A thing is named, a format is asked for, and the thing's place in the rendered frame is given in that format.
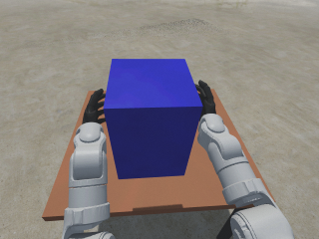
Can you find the robot right upper arm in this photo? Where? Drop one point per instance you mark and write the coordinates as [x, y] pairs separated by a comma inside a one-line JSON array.
[[260, 222]]

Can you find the carton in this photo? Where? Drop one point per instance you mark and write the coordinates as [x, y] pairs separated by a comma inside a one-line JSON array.
[[152, 110]]

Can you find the robot left hand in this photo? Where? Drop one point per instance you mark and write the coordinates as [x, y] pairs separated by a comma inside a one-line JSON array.
[[91, 112]]

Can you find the robot right hand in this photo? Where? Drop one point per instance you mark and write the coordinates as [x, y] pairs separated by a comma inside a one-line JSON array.
[[206, 98]]

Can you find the robot right forearm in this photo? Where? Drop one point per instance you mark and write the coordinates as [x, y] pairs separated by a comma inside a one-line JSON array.
[[239, 183]]

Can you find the robot left forearm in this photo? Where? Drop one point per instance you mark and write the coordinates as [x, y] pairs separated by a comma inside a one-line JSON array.
[[88, 204]]

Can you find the table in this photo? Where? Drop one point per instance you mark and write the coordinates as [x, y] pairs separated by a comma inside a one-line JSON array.
[[199, 189]]

